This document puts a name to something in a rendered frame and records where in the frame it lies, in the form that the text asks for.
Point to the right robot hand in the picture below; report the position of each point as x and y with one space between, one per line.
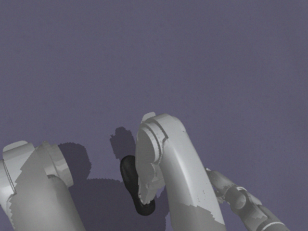
220 182

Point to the right robot arm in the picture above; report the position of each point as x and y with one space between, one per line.
253 214

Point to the right robot foot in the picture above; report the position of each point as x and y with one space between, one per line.
130 179

